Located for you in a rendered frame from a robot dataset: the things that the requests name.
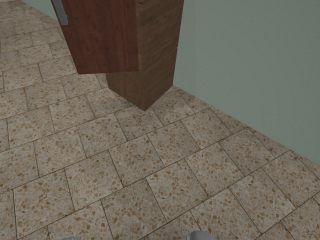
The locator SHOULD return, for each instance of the robot right thigh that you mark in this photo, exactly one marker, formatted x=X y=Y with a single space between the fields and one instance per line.
x=199 y=235

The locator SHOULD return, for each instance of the handle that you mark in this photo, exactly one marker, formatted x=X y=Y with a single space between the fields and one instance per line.
x=60 y=12

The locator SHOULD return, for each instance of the cupboard door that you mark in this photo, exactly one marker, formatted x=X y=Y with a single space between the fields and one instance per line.
x=101 y=35

